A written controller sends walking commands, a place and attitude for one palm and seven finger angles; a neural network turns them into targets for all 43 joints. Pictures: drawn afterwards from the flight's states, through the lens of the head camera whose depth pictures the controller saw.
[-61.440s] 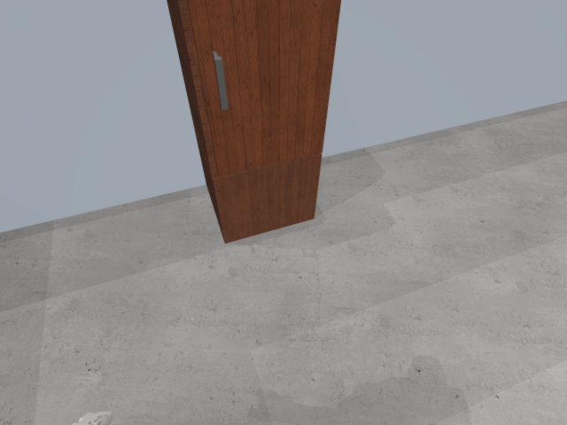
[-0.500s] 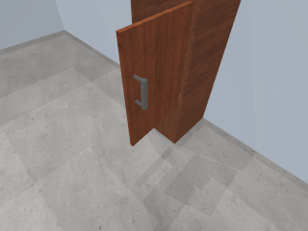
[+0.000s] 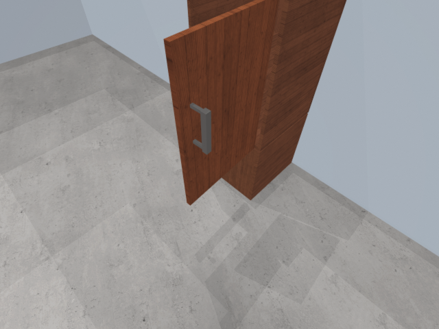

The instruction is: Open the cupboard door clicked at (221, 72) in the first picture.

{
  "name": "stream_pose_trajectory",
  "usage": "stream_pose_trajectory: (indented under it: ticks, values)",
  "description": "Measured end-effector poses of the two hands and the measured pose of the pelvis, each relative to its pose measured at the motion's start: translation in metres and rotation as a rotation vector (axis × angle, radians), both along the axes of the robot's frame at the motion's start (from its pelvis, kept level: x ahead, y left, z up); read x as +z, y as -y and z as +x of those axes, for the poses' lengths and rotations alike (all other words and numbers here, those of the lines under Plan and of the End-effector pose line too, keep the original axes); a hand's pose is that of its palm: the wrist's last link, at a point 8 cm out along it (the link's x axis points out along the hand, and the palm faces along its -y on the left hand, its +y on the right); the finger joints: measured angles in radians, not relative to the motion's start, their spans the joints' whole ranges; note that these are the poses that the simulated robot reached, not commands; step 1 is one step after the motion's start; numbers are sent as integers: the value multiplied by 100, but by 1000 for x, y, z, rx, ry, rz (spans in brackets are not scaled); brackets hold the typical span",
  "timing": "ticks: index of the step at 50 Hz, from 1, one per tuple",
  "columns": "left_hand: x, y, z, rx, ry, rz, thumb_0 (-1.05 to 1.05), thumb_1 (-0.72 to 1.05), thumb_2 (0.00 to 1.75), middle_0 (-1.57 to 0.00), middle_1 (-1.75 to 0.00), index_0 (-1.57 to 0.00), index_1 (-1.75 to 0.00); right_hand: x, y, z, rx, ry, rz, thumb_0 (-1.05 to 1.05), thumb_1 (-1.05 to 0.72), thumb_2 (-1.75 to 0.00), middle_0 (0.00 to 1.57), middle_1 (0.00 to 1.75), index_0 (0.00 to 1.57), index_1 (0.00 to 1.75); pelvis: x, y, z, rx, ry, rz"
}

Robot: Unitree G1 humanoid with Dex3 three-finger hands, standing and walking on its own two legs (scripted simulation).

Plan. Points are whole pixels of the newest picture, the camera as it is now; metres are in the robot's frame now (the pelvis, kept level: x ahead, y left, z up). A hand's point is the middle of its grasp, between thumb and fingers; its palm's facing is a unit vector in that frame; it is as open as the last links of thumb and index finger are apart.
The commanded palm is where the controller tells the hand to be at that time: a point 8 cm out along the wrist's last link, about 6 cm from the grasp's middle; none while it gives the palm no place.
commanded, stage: look to check the result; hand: left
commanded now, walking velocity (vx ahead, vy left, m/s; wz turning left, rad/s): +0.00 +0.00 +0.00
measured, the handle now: (200, 129) +0.58 +0.08 +0.00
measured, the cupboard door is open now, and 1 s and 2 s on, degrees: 93 93 93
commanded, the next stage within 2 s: stand and wait in 0.08 s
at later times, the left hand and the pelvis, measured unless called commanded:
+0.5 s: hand out of the picture +0.02 +0.18 -0.17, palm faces +0.02 -0.98 -0.21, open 7.3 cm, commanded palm none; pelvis +0.01 -0.01 +0.00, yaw +0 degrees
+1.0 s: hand out of the picture +0.05 +0.18 -0.17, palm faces +0.01 -0.97 -0.24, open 7.3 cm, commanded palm none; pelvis +0.02 -0.02 +0.00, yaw +0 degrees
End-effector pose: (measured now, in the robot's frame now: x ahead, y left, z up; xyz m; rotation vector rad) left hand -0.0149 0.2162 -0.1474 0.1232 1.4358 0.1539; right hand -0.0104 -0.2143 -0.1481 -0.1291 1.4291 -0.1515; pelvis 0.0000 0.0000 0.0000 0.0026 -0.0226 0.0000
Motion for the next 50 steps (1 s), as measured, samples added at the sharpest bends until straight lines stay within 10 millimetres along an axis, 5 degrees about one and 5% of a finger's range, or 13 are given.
stream_pose_trajectory:
  ticks: [50]
  values:
    - [11, -13, 60, -39, 78, 65, 0, 91, 90, -20, -30, -20, -30, 8, 47, 61, 46, 66, -61, 1, -91, -90, 20, 30, 20, 30, 3, 16, 24, 2, -7, 4]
